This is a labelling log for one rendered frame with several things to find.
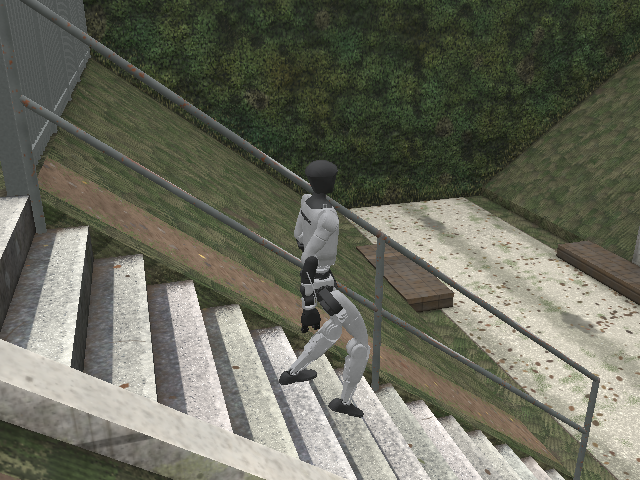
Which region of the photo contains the robot left hand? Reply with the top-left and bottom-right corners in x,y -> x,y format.
329,269 -> 338,288

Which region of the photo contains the robot right hand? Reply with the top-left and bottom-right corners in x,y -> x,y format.
301,308 -> 321,333

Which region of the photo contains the robot left upper arm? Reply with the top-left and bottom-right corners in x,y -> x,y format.
294,194 -> 312,243

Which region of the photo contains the right robot forearm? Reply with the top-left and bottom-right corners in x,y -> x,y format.
300,256 -> 318,310

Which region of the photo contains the robot right foot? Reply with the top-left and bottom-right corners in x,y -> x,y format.
328,398 -> 364,418

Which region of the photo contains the right robot shin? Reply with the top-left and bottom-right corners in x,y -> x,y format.
341,344 -> 371,405

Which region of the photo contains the robot right upper arm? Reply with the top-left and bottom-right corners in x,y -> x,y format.
301,209 -> 339,265

